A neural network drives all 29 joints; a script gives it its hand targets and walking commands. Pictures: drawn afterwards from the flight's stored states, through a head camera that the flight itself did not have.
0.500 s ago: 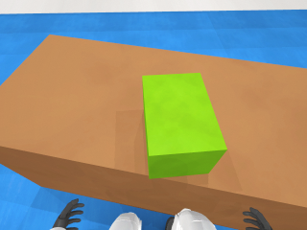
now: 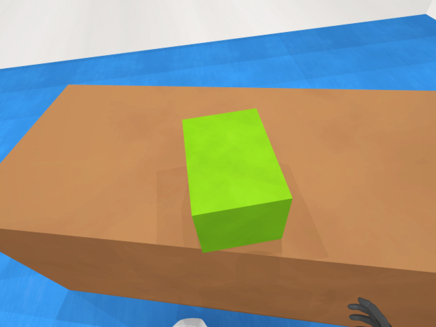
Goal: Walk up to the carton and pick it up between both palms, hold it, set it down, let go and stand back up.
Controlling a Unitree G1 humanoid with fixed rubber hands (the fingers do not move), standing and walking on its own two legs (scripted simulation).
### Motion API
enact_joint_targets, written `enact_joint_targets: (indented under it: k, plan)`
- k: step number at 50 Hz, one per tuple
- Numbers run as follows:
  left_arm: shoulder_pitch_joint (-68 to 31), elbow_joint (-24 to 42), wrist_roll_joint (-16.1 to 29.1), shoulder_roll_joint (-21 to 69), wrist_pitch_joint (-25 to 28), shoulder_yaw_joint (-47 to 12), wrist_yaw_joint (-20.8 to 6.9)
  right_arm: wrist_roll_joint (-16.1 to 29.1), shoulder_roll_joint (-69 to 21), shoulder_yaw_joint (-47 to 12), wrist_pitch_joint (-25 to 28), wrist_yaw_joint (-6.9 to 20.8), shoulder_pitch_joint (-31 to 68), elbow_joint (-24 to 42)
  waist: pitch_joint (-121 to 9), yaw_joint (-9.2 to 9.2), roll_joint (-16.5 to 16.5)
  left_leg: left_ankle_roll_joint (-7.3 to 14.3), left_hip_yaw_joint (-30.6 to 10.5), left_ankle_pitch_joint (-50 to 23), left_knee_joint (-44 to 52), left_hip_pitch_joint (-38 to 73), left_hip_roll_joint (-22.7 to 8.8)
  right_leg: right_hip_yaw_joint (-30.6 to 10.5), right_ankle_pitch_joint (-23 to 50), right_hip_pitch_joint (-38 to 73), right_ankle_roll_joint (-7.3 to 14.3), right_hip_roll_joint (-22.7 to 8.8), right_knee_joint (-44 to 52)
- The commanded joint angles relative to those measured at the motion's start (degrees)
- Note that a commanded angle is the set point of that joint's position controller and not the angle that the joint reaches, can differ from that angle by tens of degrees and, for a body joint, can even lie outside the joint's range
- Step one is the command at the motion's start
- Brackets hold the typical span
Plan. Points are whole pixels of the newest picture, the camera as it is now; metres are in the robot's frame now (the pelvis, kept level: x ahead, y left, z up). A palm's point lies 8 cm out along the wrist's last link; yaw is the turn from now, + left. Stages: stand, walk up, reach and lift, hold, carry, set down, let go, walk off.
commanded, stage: walk up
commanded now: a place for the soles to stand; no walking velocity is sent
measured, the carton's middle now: (230, 177) +0.43 +0.01 -0.03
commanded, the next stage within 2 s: none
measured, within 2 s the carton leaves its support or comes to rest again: neither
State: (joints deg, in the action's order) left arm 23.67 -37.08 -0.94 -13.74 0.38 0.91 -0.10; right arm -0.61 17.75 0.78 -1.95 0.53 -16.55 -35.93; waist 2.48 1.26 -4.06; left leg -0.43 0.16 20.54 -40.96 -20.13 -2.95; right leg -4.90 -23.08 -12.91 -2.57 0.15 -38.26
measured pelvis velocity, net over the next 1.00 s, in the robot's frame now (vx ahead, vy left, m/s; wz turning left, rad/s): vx -0.07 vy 0.02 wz -0.11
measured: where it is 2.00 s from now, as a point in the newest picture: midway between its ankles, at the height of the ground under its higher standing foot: outside the picture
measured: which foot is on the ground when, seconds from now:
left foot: down 0.00-1.00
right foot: down 0.00-0.94, up 0.96-1.00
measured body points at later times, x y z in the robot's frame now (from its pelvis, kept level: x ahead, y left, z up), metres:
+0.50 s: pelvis +0.00 +0.00 +0.00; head +0.03 +0.00 +0.45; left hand +0.14 +0.26 -0.09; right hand +0.12 -0.27 -0.09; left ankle +0.04 +0.13 -0.72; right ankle -0.02 -0.16 -0.72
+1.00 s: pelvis -0.07 +0.02 -0.01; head -0.04 +0.02 +0.44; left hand +0.12 +0.29 -0.09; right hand +0.04 -0.28 -0.10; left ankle +0.04 +0.13 -0.72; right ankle -0.04 -0.14 -0.71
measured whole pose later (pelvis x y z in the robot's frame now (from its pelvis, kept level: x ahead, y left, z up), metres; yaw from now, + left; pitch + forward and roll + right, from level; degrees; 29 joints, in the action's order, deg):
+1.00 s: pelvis -0.07 +0.02 -0.01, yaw -6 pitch -4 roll +0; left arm 13.5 -30.8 -0.4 -21.5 -1.8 2.0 -0.9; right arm -0.1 20.9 0.5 -3.5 0.9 -11.6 -34.8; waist 7.5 -1.1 -0.1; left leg 1.0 6.2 14.1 -42.6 -24.6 -4.2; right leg -9.4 -24.7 -22.3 -1.0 1.5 -48.1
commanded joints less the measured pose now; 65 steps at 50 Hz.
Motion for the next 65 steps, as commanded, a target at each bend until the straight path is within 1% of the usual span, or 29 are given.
enact_joint_targets:
  k: [1,3,5,11,16,18,19,20,22,26,27,30,34,38,41,45,47,48,50,51,52,53,54,55,57,60,62,64,65]
  plan:
    - [-3.1,7.6,1.6,-9.0,0.6,2.0,-0.3,-0.7,7.6,2.0,2.9,0.2,0.4,4.5,0.3,-0.98,9.2,2.6,-4.2,-13.4,11.0,8.0,-3.4,-1.9,12.8,-7.0,3.9,-2.2,7.5]
    - [-1.9,7.9,1.1,-9.3,0.1,1.9,-0.1,-0.1,7.8,1.7,1.9,0.6,1.6,4.4,3.1,-0.55,7.2,2.8,-4.4,-2.4,12.1,4.6,-2.6,-4.1,2.8,-7.3,4.8,-2.2,10.1]
    - [-3.7,8.5,0.9,-10.9,0.2,2.3,-0.3,0.0,6.3,1.4,1.7,0.8,0.9,4.7,3.9,-1.68,10.3,1.7,-2.1,-3.4,11.0,6.7,-1.1,-6.1,2.9,-9.4,5.1,-3.6,11.8]
    - [-2.5,8.8,0.7,-10.1,0.7,2.4,0.1,0.0,7.6,1.6,2.1,0.8,2.6,5.1,1.0,-0.52,-0.4,2.5,-4.6,2.1,16.2,3.6,-3.3,-3.0,4.0,-4.7,4.6,-1.1,7.4]
    - [-2.7,8.6,0.2,-10.3,1.0,2.2,0.1,0.1,7.0,1.3,1.6,1.0,1.7,4.9,-0.1,-1.3,1.9,2.4,-3.3,3.3,15.5,3.8,-2.7,-4.0,5.6,-5.5,4.3,-0.9,7.6]
    - [-2.4,8.6,0.4,-9.0,1.2,2.3,0.3,-0.3,6.9,1.1,1.9,1.0,2.0,4.8,-1.7,-0.49,0.0,3.2,-4.3,0.8,15.1,5.3,-4.1,-3.2,6.9,-4.6,3.9,-0.6,7.0]
    - [-3.0,9.0,0.4,-10.4,1.2,2.5,0.5,0.0,7.6,1.5,1.9,1.2,2.1,5.2,-0.2,-0.89,2.2,3.2,-3.3,-0.2,14.1,5.0,-3.8,-3.2,8.1,-5.9,3.9,-1.0,7.7]
    - [-7.8,9.4,1.1,-13.3,1.1,3.2,0.6,0.7,10.5,2.5,1.6,0.7,4.8,5.2,2.3,-2.52,3.1,2.5,-1.0,-15.9,10.6,6.9,-3.7,-5.2,20.9,-9.0,3.2,-2.6,4.7]
    - [-7.6,10.0,1.5,-13.3,1.3,3.5,0.6,0.6,10.6,2.6,1.7,0.2,3.5,5.5,-3.7,-2.48,2.8,2.8,0.0,-29.9,6.8,10.7,-5.2,-4.8,26.5,-7.3,3.2,-2.1,1.7]
    - [-6.4,10.5,1.3,-14.0,0.4,3.5,0.5,0.5,9.5,2.4,0.6,-0.1,4.7,5.9,-7.2,-1.89,5.8,3.2,1.2,-28.6,3.8,11.4,-4.5,-4.8,28.6,-6.3,3.3,-2.1,0.2]
    - [-6.8,10.6,1.1,-13.4,0.0,3.1,0.3,0.3,9.4,2.1,0.1,-0.2,5.1,6.5,-5.9,-1.73,4.2,3.1,0.5,-24.8,3.4,9.7,-3.6,-6.9,26.9,-7.5,4.3,-2.7,0.6]
    - [-6.8,11.2,1.1,-15.5,-0.6,3.1,0.2,0.1,9.9,1.9,-0.6,-0.3,6.6,6.7,-5.1,-1.2,6.3,2.0,1.9,-20.4,-1.0,9.1,-2.0,-8.7,28.0,-8.8,5.7,-4.0,2.3]
    - [-9.3,11.6,0.7,-16.7,-1.2,3.3,-0.1,0.1,9.4,1.8,-1.2,0.0,7.0,6.9,-4.8,-1.31,10.7,2.0,0.7,-14.2,-0.4,9.5,-0.2,-12.6,21.0,-11.3,7.6,-4.9,5.2]
    - [-10.1,12.2,1.0,-17.2,-1.6,3.7,-0.1,-0.2,10.5,2.4,-0.8,0.2,5.8,6.6,-2.1,-1.68,10.3,2.0,-0.4,-6.5,2.4,8.8,-0.9,-14.3,9.5,-15.8,6.9,-4.4,6.5]
    - [-11.4,12.2,1.3,-16.9,-1.9,3.6,-0.5,0.2,10.3,2.6,-0.4,0.5,5.8,6.7,0.0,-1.96,8.2,2.1,-0.9,-1.1,6.8,5.7,-2.3,-11.0,2.3,-16.2,5.5,-1.9,5.9]
    - [-8.3,10.0,0.6,-14.9,-1.5,3.6,-0.7,0.6,14.9,3.5,-0.4,0.3,8.1,6.4,0.6,-1.13,-2.3,6.2,-9.0,14.5,20.7,-5.5,-11.6,-0.9,-3.2,-7.5,2.8,3.8,-7.2]
    - [-2.9,8.2,0.2,-14.9,-1.5,3.8,-0.8,0.5,16.2,4.1,-0.7,-0.2,10.2,6.5,-2.0,0.63,-4.6,8.4,-9.6,18.4,23.4,-11.0,-15.3,4.3,-4.8,-1.9,2.5,4.8,-17.2]
    - [-1.6,8.0,0.0,-13.0,-1.6,3.7,-0.5,0.6,14.9,3.8,-0.6,-0.4,11.3,6.0,-0.3,1.34,-4.7,9.8,-10.7,16.9,22.6,-11.8,-16.3,4.8,-3.0,-2.8,2.6,4.1,-19.0]
    - [-0.1,7.9,0.3,-12.7,-1.8,3.9,-0.4,0.5,14.7,4.3,-1.0,-0.4,11.1,5.7,-1.1,0.95,-6.4,9.0,-8.0,18.3,21.0,-11.7,-15.2,5.5,-3.6,-2.4,3.0,3.8,-15.2]
    - [1.2,8.0,0.5,-11.6,-1.5,3.3,-0.5,0.3,14.1,4.3,-1.1,-0.4,10.9,5.6,-1.8,2.1,-5.6,7.0,-5.8,16.7,17.0,-11.0,-13.3,4.0,-2.5,-1.2,4.3,2.1,-7.4]
    - [1.7,8.1,-0.3,-12.3,-1.0,3.3,-0.6,0.4,11.6,3.4,-0.9,-0.2,8.6,5.1,-1.8,1.8,-0.8,4.8,-4.2,19.7,12.9,-11.1,-10.6,-3.0,-6.2,-2.6,6.0,-0.5,2.7]
    - [-0.5,8.7,-0.1,-13.8,-0.4,3.2,-0.8,0.2,9.5,2.6,-0.8,0.0,5.0,4.8,0.5,-0.19,8.6,1.6,0.1,16.0,1.7,-11.1,-4.5,-17.8,-14.9,-7.0,8.2,-7.2,14.5]
    - [-4.1,10.0,0.6,-14.4,-0.5,3.0,-0.6,0.2,7.6,1.9,-0.6,0.4,4.6,5.4,2.0,-0.88,12.4,0.1,2.1,12.3,-6.3,-9.3,2.6,-29.2,-19.1,-13.6,11.2,-13.2,21.9]
    - [-4.4,9.0,0.8,-14.7,-0.6,3.3,-0.3,0.0,7.5,2.3,-0.5,0.1,4.9,5.6,4.1,-0.35,10.8,0.7,-2.2,13.2,-12.6,-9.8,1.6,-29.6,-15.6,-13.5,10.0,-13.9,23.9]
    - [-6.7,7.9,0.2,-15.8,-0.4,3.7,0.5,-0.2,7.9,2.8,-0.1,-0.1,4.2,5.9,5.2,-0.8,12.7,0.5,-4.7,8.3,-15.6,-9.8,0.8,-29.1,-15.8,-15.5,10.7,-13.8,24.2]
    - [-11.1,8.1,-0.5,-14.6,-0.2,2.5,0.3,-0.2,6.6,2.7,0.7,-0.6,-2.4,4.5,2.4,-3.2,13.4,0.2,-1.8,4.0,-15.1,-0.8,0.8,-16.5,-9.8,-17.2,11.5,-11.2,20.9]
    - [-9.2,7.5,-0.4,-12.7,-1.1,2.2,-0.1,0.1,5.3,2.4,1.8,-0.5,-1.8,5.6,-0.8,-1.88,15.6,-0.2,1.6,2.8,1.5,1.5,2.5,-9.9,-8.1,-10.0,9.7,-7.5,17.2]
    - [-7.3,6.8,-0.1,-11.3,-1.1,2.2,-0.4,0.2,5.1,2.3,3.2,-1.2,-3.4,5.5,-2.2,-2.72,11.8,0.0,0.5,-3.9,13.2,9.5,2.5,-7.3,-2.7,-10.1,7.6,-6.3,10.2]
    - [-3.9,6.3,0.0,-9.1,-1.0,1.9,-0.3,-0.7,6.6,2.4,4.0,-1.6,-4.3,5.0,-3.4,-1.32,8.1,1.3,-6.4,-2.4,16.7,12.2,-0.9,-4.1,1.2,-9.6,6.3,-4.4,3.0]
